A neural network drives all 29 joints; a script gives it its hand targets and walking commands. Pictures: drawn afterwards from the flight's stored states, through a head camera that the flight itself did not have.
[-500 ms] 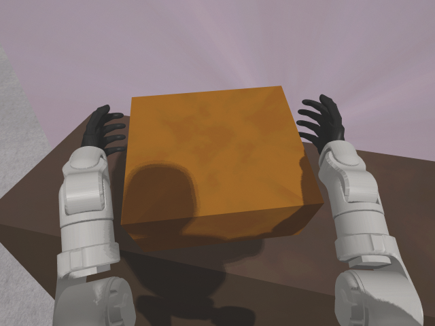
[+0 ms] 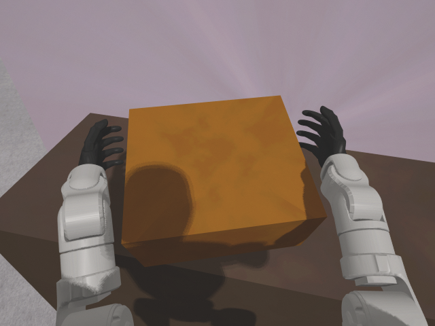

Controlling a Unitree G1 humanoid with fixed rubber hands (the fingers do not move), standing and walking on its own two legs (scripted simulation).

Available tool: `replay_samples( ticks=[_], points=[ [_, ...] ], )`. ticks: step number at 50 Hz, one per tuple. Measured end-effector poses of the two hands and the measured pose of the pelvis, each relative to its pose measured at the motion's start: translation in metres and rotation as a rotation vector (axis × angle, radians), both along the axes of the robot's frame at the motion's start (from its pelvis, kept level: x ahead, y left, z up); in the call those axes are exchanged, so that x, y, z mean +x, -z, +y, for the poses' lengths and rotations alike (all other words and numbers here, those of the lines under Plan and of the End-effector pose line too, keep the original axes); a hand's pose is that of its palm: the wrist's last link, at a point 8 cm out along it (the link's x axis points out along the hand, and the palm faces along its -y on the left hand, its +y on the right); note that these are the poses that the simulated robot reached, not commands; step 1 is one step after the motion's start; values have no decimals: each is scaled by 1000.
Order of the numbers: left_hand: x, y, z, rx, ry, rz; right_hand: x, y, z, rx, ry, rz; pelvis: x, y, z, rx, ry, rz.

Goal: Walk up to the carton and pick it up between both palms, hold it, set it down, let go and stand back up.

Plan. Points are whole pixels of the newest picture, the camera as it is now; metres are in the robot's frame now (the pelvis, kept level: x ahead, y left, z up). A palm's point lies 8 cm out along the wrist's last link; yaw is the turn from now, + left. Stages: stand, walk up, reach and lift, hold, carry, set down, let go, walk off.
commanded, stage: hold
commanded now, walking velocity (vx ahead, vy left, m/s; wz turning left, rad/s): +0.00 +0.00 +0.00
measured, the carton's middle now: (215, 177) +0.38 -0.01 +0.09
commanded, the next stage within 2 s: set down in 1.30 s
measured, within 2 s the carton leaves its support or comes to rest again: neither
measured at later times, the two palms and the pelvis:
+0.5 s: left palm (93, 156) +0.35 +0.20 +0.18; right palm (327, 144) +0.35 -0.20 +0.20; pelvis +0.00 +0.00 +0.00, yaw +0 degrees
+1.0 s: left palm (92, 162) +0.34 +0.20 +0.18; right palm (330, 149) +0.34 -0.20 +0.20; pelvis -0.01 +0.00 +0.00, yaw +0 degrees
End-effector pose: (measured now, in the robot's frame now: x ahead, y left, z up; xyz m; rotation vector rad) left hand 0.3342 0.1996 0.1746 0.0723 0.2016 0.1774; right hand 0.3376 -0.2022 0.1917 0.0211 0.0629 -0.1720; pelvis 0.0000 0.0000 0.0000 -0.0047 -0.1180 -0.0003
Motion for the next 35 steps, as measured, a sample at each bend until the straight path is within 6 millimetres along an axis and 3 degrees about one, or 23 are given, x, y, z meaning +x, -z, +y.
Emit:
replay_samples(
  ticks=[12,23,35],
  points=[
    [7,-8,3,-6,3,6,6,-7,2,-4,0,5,-9,0,-3,3,-3,22],
    [18,-8,4,0,22,1,15,-10,3,-9,4,2,-3,0,2,1,-2,30],
    [3,-2,0,11,10,-11,4,-4,-1,-6,-7,-10,4,0,2,-3,-5,5]
  ],
)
